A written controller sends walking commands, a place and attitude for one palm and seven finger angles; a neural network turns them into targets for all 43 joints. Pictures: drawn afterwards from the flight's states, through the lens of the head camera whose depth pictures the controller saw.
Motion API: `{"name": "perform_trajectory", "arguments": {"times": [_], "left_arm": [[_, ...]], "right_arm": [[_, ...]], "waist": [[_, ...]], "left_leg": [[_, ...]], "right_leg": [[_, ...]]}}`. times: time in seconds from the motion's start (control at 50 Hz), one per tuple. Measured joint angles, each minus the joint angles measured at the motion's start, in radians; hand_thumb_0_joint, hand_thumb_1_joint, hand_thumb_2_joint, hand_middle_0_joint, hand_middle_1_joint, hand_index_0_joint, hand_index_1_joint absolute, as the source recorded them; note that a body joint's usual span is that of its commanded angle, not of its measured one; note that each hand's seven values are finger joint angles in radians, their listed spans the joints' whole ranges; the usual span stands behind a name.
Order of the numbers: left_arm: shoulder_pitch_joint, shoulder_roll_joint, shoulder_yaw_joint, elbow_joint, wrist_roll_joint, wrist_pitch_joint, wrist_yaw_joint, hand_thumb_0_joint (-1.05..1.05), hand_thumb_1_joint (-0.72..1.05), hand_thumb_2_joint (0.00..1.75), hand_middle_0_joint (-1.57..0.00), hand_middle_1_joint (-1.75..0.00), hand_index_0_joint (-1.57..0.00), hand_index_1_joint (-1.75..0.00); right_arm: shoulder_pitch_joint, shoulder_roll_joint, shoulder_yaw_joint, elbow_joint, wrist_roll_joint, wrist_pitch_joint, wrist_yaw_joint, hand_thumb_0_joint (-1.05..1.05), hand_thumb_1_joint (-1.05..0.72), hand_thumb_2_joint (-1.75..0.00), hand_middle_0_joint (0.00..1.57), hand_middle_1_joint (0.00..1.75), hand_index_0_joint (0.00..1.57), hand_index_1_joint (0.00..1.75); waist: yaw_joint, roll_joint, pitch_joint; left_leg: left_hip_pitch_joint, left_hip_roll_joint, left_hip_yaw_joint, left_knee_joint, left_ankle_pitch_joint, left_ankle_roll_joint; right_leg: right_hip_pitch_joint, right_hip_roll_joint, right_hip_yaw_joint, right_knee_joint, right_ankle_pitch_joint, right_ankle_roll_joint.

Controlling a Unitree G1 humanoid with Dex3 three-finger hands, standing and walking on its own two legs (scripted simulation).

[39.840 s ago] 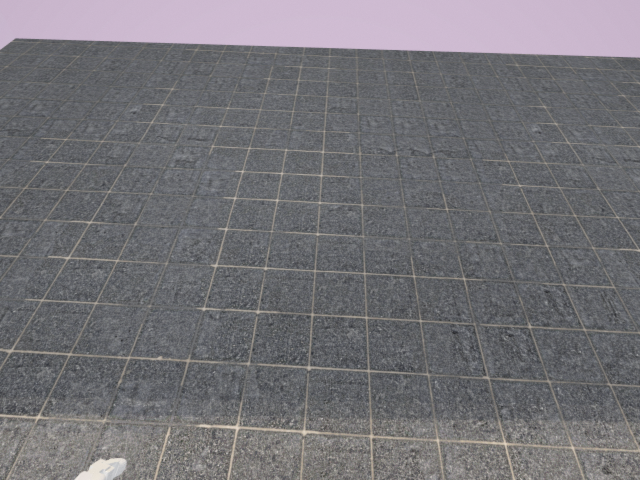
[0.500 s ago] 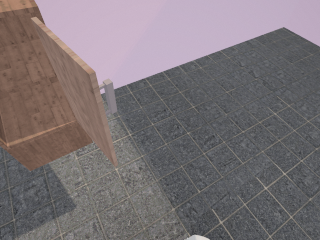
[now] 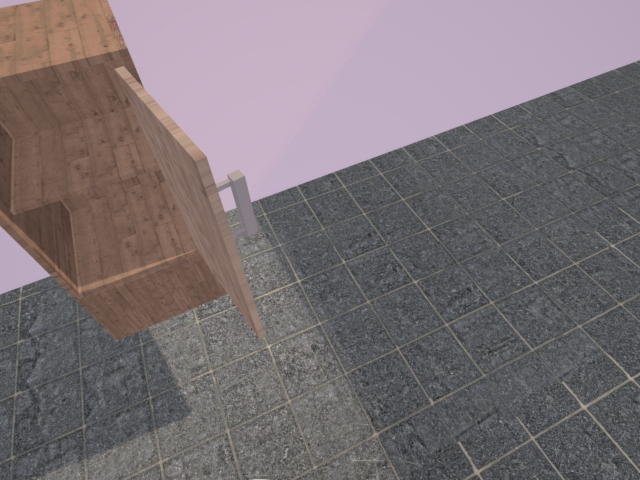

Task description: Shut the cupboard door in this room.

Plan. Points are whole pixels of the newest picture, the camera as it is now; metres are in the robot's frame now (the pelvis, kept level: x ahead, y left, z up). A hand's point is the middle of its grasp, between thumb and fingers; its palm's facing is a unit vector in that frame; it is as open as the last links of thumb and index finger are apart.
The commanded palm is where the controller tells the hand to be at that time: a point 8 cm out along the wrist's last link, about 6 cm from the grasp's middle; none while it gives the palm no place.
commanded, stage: turn or walk to find it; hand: left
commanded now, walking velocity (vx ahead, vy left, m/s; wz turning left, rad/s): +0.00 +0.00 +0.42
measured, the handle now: (234, 209) +0.57 +0.21 -0.05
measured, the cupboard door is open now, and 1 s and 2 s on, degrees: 100 100 100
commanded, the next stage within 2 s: stand and wait in 0.58 s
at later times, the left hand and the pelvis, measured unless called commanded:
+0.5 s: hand out of the picture +0.00 +0.23 -0.17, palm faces +0.22 -0.94 -0.25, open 7.4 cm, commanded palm none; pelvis -0.03 +0.02 +0.00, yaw +11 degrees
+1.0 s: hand out of the picture -0.09 +0.19 -0.19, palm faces +0.38 -0.90 -0.21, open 7.4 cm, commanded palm none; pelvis -0.02 +0.01 -0.01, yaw +19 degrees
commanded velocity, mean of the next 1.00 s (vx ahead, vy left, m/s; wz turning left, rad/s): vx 0.00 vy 0.00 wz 0.29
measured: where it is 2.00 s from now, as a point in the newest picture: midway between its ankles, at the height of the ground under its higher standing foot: outside the picture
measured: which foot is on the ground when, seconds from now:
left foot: up 0.00-0.16, down 0.18-0.58, up 0.60-0.90, down 0.92-1.00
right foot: down 0.00-0.18, up 0.20-0.54, down 0.56-0.94, up 0.96-1.00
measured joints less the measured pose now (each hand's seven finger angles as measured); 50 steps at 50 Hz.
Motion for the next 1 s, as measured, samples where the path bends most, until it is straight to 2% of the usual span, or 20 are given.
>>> {"name": "perform_trajectory", "arguments": {"times": [0.06, 0.12, 0.18, 0.22, 0.26, 0.32, 0.38, 0.46, 0.52, 0.56, 0.58, 0.6, 0.64, 0.7, 0.74, 0.8, 0.86, 0.92, 0.96, 1.0], "left_arm": [[0.008, 0.012, 0.008, 0.003, 0.003, 0.000, -0.001, 0.01, 0.93, 0.90, -0.21, -0.30, -0.20, -0.30], [0.016, 0.027, 0.017, 0.008, 0.003, 0.002, 0.000, 0.01, 0.92, 0.90, -0.21, -0.30, -0.20, -0.30], [0.031, 0.044, 0.024, 0.015, -0.004, 0.012, 0.000, 0.01, 0.91, 0.90, -0.21, -0.30, -0.20, -0.30], [0.036, 0.062, 0.030, 0.021, -0.010, 0.031, 0.000, 0.01, 0.91, 0.90, -0.21, -0.30, -0.20, -0.30], [0.036, 0.071, 0.033, 0.033, -0.008, 0.054, 0.001, 0.01, 0.91, 0.90, -0.20, -0.30, -0.20, -0.29], [0.026, 0.075, 0.034, 0.039, -0.005, 0.061, -0.007, 0.01, 0.91, 0.90, -0.20, -0.30, -0.20, -0.29], [0.015, 0.073, 0.032, 0.026, -0.007, 0.053, -0.010, 0.01, 0.91, 0.90, -0.20, -0.30, -0.20, -0.29], [-0.010, 0.065, 0.027, 0.004, -0.009, 0.048, -0.009, 0.01, 0.91, 0.90, -0.20, -0.30, -0.20, -0.29], [-0.031, 0.056, 0.021, -0.014, -0.013, 0.038, -0.008, 0.01, 0.91, 0.90, -0.20, -0.30, -0.20, -0.29], [-0.036, 0.053, 0.017, -0.030, -0.014, 0.023, -0.007, 0.01, 0.91, 0.90, -0.20, -0.30, -0.20, -0.29], [-0.038, 0.045, 0.015, -0.034, -0.011, 0.014, -0.004, 0.01, 0.91, 0.90, -0.20, -0.30, -0.20, -0.29], [-0.042, 0.035, 0.012, -0.038, -0.007, 0.009, -0.003, 0.01, 0.91, 0.90, -0.20, -0.30, -0.20, -0.29], [-0.035, 0.019, 0.009, -0.050, -0.005, 0.002, -0.003, 0.01, 0.91, 0.90, -0.20, -0.30, -0.20, -0.29], [-0.014, 0.003, 0.007, -0.051, -0.002, 0.000, 0.000, 0.01, 0.91, 0.90, -0.20, -0.30, -0.20, -0.29], [0.000, -0.001, 0.004, -0.043, 0.001, 0.000, 0.000, 0.01, 0.91, 0.90, -0.20, -0.30, -0.20, -0.29], [0.020, -0.001, 0.001, -0.029, 0.004, -0.003, -0.002, 0.01, 0.91, 0.90, -0.20, -0.30, -0.20, -0.29], [0.039, 0.005, 0.001, -0.011, 0.005, -0.005, -0.002, 0.01, 0.91, 0.90, -0.21, -0.30, -0.20, -0.30], [0.061, 0.012, 0.002, 0.015, -0.003, 0.001, -0.001, 0.01, 0.91, 0.90, -0.21, -0.30, -0.20, -0.30], [0.063, 0.028, 0.005, 0.034, -0.010, 0.013, 0.000, 0.01, 0.91, 0.90, -0.21, -0.30, -0.20, -0.30], [0.063, 0.043, 0.006, 0.052, -0.015, 0.026, 0.001, 0.01, 0.91, 0.90, -0.20, -0.30, -0.20, -0.29]], "right_arm": [[0.005, 0.004, 0.001, 0.008, 0.002, 0.004, 0.002, 0.01, -0.91, -0.90, 0.20, 0.30, 0.20, 0.30], [0.004, 0.007, 0.005, 0.009, 0.003, 0.001, 0.002, 0.01, -0.91, -0.90, 0.20, 0.30, 0.20, 0.30], [0.007, 0.006, 0.010, 0.000, 0.002, -0.014, 0.004, 0.01, -0.91, -0.90, 0.20, 0.30, 0.20, 0.30], [0.005, 0.019, 0.009, -0.005, -0.004, -0.020, 0.005, 0.01, -0.91, -0.90, 0.20, 0.30, 0.20, 0.30], [0.008, 0.027, 0.010, -0.015, -0.010, -0.021, 0.001, 0.01, -0.91, -0.90, 0.20, 0.30, 0.20, 0.30], [0.009, 0.032, 0.016, -0.021, -0.013, -0.025, -0.007, 0.01, -0.91, -0.90, 0.20, 0.30, 0.20, 0.30], [0.002, 0.033, 0.019, -0.027, -0.013, -0.027, -0.008, 0.01, -0.91, -0.90, 0.20, 0.30, 0.20, 0.30], [-0.010, 0.022, 0.013, -0.043, -0.015, -0.027, -0.006, 0.01, -0.91, -0.90, 0.20, 0.30, 0.20, 0.30], [-0.014, 0.012, 0.007, -0.053, -0.016, -0.023, -0.002, 0.01, -0.91, -0.90, 0.20, 0.30, 0.20, 0.30], [-0.011, 0.005, 0.002, -0.059, -0.012, -0.019, 0.001, 0.01, -0.91, -0.90, 0.20, 0.30, 0.20, 0.30], [-0.011, -0.003, -0.001, -0.061, -0.008, -0.017, 0.003, 0.01, -0.91, -0.90, 0.20, 0.30, 0.20, 0.30], [-0.013, -0.012, -0.006, -0.062, -0.006, -0.012, 0.004, 0.01, -0.91, -0.90, 0.20, 0.30, 0.20, 0.30], [-0.016, -0.026, -0.015, -0.061, -0.009, 0.004, 0.005, 0.01, -0.91, -0.90, 0.20, 0.30, 0.20, 0.30], [-0.027, -0.040, -0.023, -0.056, -0.010, 0.013, 0.009, 0.01, -0.91, -0.90, 0.20, 0.30, 0.20, 0.30], [-0.031, -0.042, -0.022, -0.055, -0.009, 0.011, 0.009, 0.01, -0.91, -0.90, 0.20, 0.30, 0.20, 0.30], [-0.034, -0.035, -0.014, -0.048, -0.006, 0.006, 0.007, 0.01, -0.91, -0.90, 0.20, 0.30, 0.20, 0.30], [-0.043, -0.023, -0.001, -0.035, -0.004, -0.003, 0.003, 0.01, -0.91, -0.90, 0.20, 0.30, 0.19, 0.30], [-0.044, -0.013, 0.014, -0.027, -0.003, -0.025, 0.000, 0.01, -0.91, -0.90, 0.20, 0.30, 0.19, 0.30], [-0.048, 0.008, 0.020, -0.015, -0.005, -0.037, -0.002, 0.01, -0.91, -0.90, 0.20, 0.30, 0.20, 0.30], [-0.049, 0.031, 0.028, -0.006, -0.007, -0.041, -0.006, 0.01, -0.91, -0.90, 0.20, 0.30, 0.20, 0.30]], "waist": [[0.008, -0.017, 0.010], [0.013, -0.035, 0.018], [0.010, -0.043, 0.013], [0.016, -0.073, 0.013], [0.016, -0.075, 0.002], [0.012, -0.059, -0.014], [0.012, -0.044, -0.022], [0.000, -0.025, -0.022], [-0.011, -0.011, -0.020], [-0.012, -0.008, -0.024], [-0.010, 0.004, -0.023], [-0.012, 0.021, -0.016], [-0.009, 0.030, -0.011], [-0.004, 0.028, -0.003], [-0.005, 0.019, 0.001], [0.002, 0.000, 0.002], [0.017, -0.017, 0.005], [0.023, -0.018, -0.001], [0.028, -0.043, 0.003], [0.036, -0.067, 0.004]], "left_leg": [[0.011, 0.006, 0.014, -0.037, -0.011, -0.005], [0.045, 0.008, 0.035, -0.145, 0.012, -0.008], [0.110, 0.009, 0.049, -0.335, 0.147, 0.002], [0.101, -0.013, 0.052, -0.325, 0.189, 0.028], [0.102, -0.019, 0.046, -0.330, 0.180, 0.047], [0.109, -0.022, 0.021, -0.382, 0.209, 0.054], [0.110, -0.027, 0.001, -0.424, 0.243, 0.054], [0.091, -0.035, -0.027, -0.435, 0.262, 0.047], [0.063, -0.043, -0.053, -0.412, 0.261, 0.035], [0.035, -0.055, -0.068, -0.375, 0.248, 0.021], [0.016, -0.055, -0.077, -0.340, 0.234, 0.014], [-0.008, -0.053, -0.084, -0.277, 0.167, 0.013], [-0.072, -0.060, -0.074, -0.084, 0.047, 0.011], [-0.131, -0.046, -0.044, 0.140, 0.037, 0.004], [-0.128, -0.027, -0.027, 0.167, 0.047, -0.004], [-0.078, 0.000, -0.003, 0.073, 0.037, -0.014], [-0.001, 0.014, 0.021, -0.099, 0.046, -0.015], [0.102, 0.025, 0.037, -0.334, 0.202, -0.004], [0.120, 0.015, 0.039, -0.354, 0.156, 0.008], [0.126, 0.004, 0.043, -0.350, 0.142, 0.016]], "right_leg": [[-0.005, -0.009, -0.022, -0.006, 0.007, 0.002], [-0.018, -0.024, -0.045, 0.010, 0.005, 0.012], [-0.046, -0.039, -0.074, 0.071, -0.021, 0.031], [-0.082, -0.056, -0.046, 0.162, -0.115, 0.054], [-0.128, -0.041, 0.002, 0.295, -0.211, 0.067], [-0.178, -0.023, 0.045, 0.434, -0.206, 0.077], [-0.189, -0.018, 0.066, 0.456, -0.192, 0.088], [-0.159, -0.012, 0.080, 0.369, -0.204, 0.096], [-0.105, 0.002, 0.079, 0.234, -0.179, 0.094], [-0.042, 0.006, 0.071, 0.085, -0.093, 0.091], [-0.031, 0.010, 0.058, 0.051, -0.042, 0.062], [-0.031, 0.015, 0.043, 0.063, -0.043, 0.041], [-0.025, 0.007, 0.021, 0.075, -0.070, 0.020], [-0.001, -0.004, 0.008, 0.046, -0.069, 0.016], [0.010, -0.012, 0.002, 0.028, -0.061, 0.016], [0.019, -0.021, -0.007, 0.010, -0.055, 0.018], [0.017, -0.024, -0.014, 0.009, -0.056, 0.023], [0.003, -0.016, -0.029, 0.046, -0.079, 0.038], [-0.008, -0.030, -0.030, 0.090, -0.106, 0.049], [-0.021, -0.033, -0.002, 0.148, -0.175, 0.063]]}}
